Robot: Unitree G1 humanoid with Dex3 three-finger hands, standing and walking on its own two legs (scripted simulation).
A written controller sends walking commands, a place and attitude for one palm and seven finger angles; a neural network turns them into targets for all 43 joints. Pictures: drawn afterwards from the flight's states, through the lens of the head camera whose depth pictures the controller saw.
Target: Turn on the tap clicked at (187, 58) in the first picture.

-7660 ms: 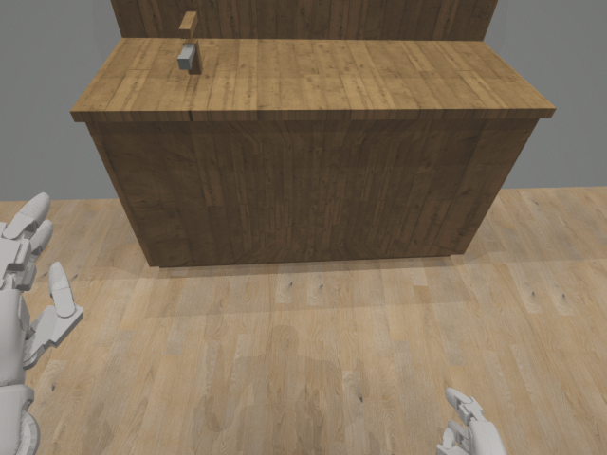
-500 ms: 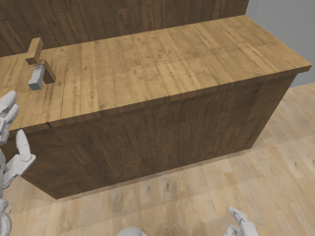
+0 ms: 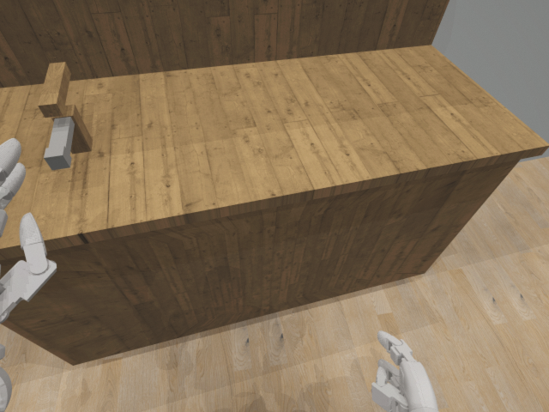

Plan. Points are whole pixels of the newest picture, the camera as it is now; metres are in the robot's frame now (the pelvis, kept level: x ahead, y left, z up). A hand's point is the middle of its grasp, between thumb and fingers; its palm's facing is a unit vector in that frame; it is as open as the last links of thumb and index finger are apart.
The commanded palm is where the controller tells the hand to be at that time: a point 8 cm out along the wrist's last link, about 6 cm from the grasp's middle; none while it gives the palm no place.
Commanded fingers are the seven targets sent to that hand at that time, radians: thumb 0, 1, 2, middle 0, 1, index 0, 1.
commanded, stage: come to a stop and stand still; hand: left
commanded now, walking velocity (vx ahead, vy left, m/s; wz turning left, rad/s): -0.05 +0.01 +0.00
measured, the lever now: (58, 158) +0.47 +0.39 +0.08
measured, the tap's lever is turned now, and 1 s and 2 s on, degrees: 0 0 0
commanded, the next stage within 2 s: look again from close up in 1.02 s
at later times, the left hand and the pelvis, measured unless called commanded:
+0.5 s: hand (67, 251) +0.24 +0.24 +0.17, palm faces +0.36 -0.86 -0.37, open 7.4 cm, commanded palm +0.18 +0.27 +0.18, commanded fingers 0.00 0.90 0.90 -0.20 -0.30 -0.20 -0.30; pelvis +0.01 -0.01 +0.01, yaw -2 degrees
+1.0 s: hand (37, 235) +0.26 +0.28 +0.17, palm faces +0.39 -0.86 -0.32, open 7.4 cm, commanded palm +0.20 +0.30 +0.18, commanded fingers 0.00 0.90 0.90 -0.20 -0.30 -0.20 -0.30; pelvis +0.03 +0.03 +0.01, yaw -2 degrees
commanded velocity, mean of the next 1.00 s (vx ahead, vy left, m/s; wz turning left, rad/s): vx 0.00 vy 0.00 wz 0.00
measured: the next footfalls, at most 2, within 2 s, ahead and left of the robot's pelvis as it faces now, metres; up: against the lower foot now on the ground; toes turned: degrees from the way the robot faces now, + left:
right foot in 0.06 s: +0.06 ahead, -0.10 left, +0.00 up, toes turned -3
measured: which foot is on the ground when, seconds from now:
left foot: down 0.00-1.00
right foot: up 0.00-0.04, down 0.06-1.00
